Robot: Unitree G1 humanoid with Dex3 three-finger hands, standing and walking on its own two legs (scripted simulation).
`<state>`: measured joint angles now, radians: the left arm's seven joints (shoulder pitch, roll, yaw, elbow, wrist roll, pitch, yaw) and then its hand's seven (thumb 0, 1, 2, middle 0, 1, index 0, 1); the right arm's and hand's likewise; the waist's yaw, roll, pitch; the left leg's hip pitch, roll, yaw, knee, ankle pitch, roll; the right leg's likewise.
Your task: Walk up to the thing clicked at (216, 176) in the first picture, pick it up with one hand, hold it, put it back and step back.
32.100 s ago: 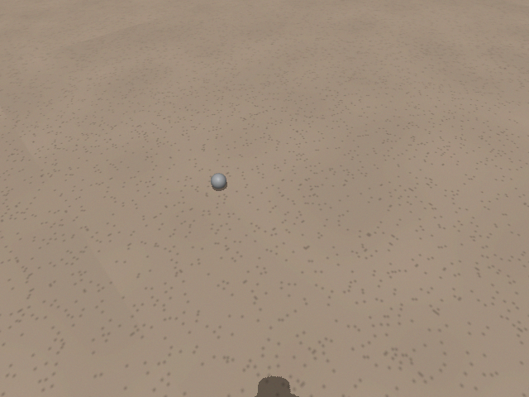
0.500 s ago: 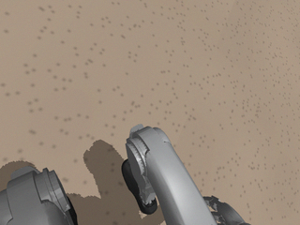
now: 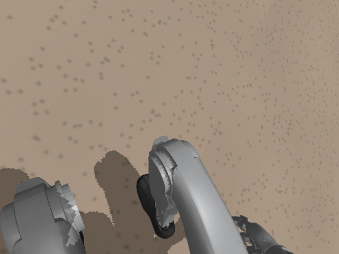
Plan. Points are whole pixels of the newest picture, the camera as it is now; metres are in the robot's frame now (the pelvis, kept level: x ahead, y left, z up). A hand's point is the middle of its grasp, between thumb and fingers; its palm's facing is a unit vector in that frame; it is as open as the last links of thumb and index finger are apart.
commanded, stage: rest palm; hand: left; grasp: from above
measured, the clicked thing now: out of the picture +0.51 +0.35 -0.28
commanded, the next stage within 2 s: none
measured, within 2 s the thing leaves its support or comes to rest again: neither
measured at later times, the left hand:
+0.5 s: hand out of the picture +0.49 +0.34 -0.23, palm faces -0.45 -0.13 -0.88, open 14.3 cm
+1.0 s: hand out of the picture +0.49 +0.34 -0.25, palm faces -0.46 -0.14 -0.88, open 14.2 cm
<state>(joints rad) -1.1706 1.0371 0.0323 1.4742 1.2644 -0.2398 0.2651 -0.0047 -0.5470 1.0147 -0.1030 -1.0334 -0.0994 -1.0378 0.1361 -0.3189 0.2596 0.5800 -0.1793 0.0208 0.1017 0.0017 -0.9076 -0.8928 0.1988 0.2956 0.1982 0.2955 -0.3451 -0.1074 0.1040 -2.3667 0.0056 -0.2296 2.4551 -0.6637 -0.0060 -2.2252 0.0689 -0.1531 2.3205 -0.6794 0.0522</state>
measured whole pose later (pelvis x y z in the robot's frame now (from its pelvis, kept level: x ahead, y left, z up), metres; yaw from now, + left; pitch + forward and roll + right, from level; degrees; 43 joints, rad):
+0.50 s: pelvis +0.00 +0.00 -0.01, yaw -2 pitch +30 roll -14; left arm -1.20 1.11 0.06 1.66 1.27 -0.19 0.42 0.00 -0.56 1.01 -0.09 -1.00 -0.08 -1.01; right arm 0.14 -0.32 0.35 0.58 -0.20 -0.08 0.12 0.00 -0.91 -0.90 0.20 0.30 0.20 0.30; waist -0.42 -0.14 0.16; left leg -2.37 0.03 -0.25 2.49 -0.68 0.00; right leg -2.24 0.09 -0.16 2.34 -0.67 0.06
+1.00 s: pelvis +0.00 +0.00 -0.01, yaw -3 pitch +29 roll -15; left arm -1.19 1.14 0.05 1.67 1.26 -0.21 0.45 0.00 -0.54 1.00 -0.09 -1.01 -0.08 -1.02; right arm 0.09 -0.35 0.36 0.56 -0.22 -0.13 0.14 0.00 -0.91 -0.90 0.20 0.30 0.20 0.30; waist -0.41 -0.17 0.20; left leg -2.35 0.03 -0.27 2.51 -0.69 -0.01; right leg -2.22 0.10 -0.18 2.34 -0.67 0.06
